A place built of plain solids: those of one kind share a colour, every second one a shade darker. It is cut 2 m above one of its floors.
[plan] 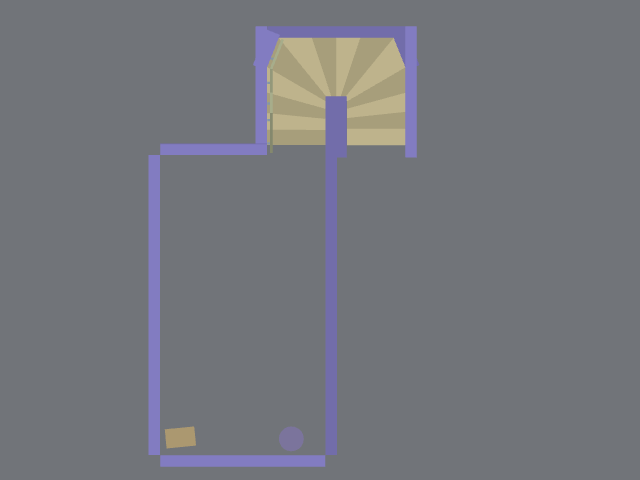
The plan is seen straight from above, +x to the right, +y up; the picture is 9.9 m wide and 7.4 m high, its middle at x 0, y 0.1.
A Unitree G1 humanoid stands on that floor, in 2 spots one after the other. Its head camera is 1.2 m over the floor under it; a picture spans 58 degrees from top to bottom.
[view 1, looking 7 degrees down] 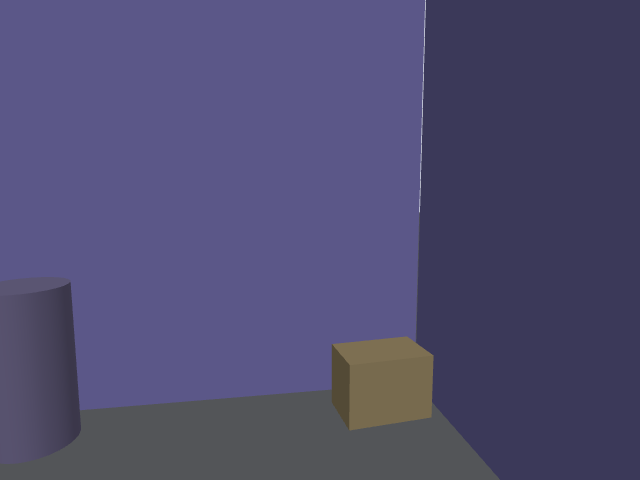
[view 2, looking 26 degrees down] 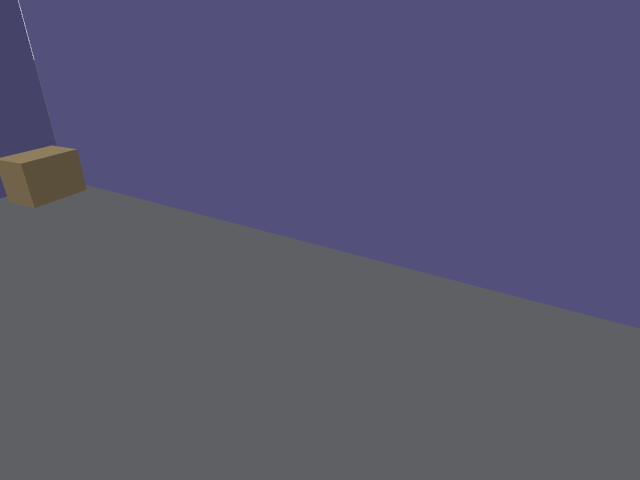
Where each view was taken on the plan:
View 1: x -1.45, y -0.81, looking -100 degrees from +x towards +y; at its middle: wall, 2.46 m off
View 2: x -0.40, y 0.57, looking -150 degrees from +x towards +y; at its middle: wall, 2.65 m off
